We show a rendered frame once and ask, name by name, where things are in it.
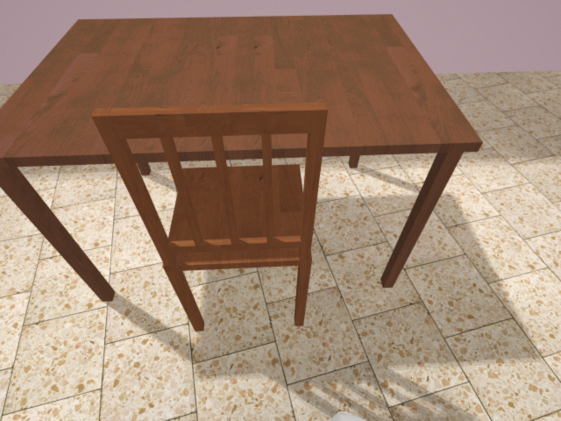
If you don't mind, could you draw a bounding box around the table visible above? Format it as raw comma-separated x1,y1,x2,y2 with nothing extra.
0,14,483,302

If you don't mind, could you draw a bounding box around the chair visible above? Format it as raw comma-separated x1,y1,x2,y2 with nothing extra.
91,103,328,332

